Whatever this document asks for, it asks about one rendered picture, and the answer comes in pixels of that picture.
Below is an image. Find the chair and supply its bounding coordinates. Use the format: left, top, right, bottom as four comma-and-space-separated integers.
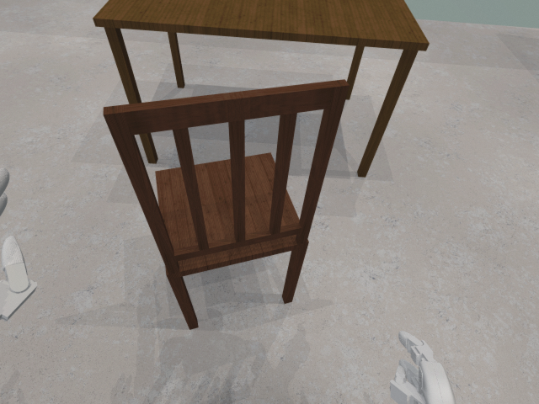
104, 79, 350, 330

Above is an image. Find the table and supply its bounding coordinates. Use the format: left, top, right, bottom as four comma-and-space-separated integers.
93, 0, 430, 178

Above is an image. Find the robot left hand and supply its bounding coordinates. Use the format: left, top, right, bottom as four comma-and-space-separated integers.
0, 168, 37, 321

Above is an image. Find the robot right hand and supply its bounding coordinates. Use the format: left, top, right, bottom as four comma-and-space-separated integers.
390, 331, 456, 404

